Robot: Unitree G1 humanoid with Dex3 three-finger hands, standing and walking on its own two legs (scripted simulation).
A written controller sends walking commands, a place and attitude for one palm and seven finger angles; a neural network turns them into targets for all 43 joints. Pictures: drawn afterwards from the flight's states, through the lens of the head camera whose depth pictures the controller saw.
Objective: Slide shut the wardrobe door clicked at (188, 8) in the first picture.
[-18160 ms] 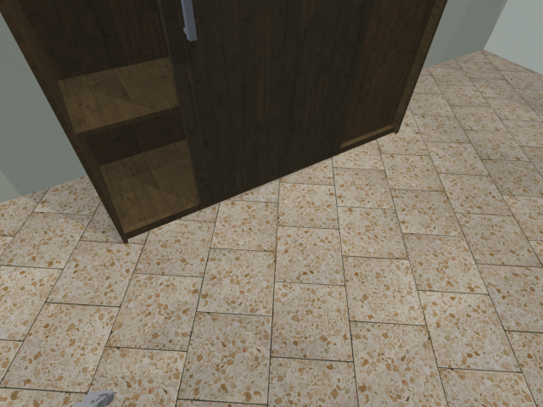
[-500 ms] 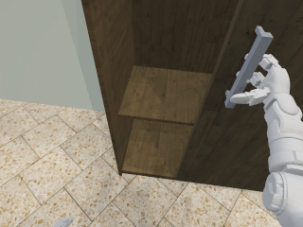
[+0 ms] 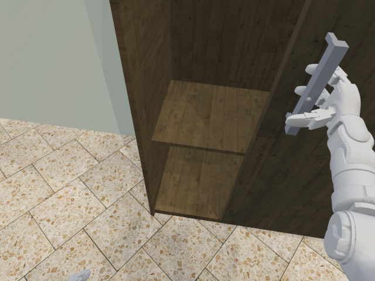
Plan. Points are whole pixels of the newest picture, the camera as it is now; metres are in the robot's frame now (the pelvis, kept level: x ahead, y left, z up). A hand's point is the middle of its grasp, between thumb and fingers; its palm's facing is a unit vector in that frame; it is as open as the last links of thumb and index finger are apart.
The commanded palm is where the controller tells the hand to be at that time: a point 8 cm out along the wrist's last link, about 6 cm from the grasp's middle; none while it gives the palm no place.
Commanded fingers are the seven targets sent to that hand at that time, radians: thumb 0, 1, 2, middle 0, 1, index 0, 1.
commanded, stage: slide the fingers in behind the handle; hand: right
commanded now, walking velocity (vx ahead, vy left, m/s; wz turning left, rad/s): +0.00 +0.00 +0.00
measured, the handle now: (308, 89) +0.51 -0.19 +0.18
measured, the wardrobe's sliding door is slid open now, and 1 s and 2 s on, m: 0.36 0.36 0.36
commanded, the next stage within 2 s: grip the handle and tug to test in 0.32 s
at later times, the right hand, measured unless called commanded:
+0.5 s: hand (310, 102) +0.45 -0.17 +0.19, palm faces +0.03 +1.00 +0.00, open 14.0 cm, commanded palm +0.43 -0.23 +0.18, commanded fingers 0.00 0.27 -0.40 0.32 1.23 0.32 1.23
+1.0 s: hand (308, 99) +0.46 -0.17 +0.19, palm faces +0.02 +1.00 +0.00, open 7.2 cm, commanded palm +0.43 -0.23 +0.18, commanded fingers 0.00 -0.90 -0.90 0.45 1.40 0.45 1.40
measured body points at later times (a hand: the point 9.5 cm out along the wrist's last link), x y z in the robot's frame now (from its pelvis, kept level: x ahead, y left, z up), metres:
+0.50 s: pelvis +0.00 +0.00 +0.00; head +0.01 +0.01 +0.45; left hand +0.09 +0.26 -0.11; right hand +0.44 -0.23 +0.19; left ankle -0.03 +0.10 -0.74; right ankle +0.01 -0.11 -0.74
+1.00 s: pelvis +0.00 +0.00 +0.00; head +0.01 +0.01 +0.45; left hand +0.06 +0.26 -0.12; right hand +0.45 -0.22 +0.19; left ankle -0.03 +0.10 -0.74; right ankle +0.01 -0.11 -0.74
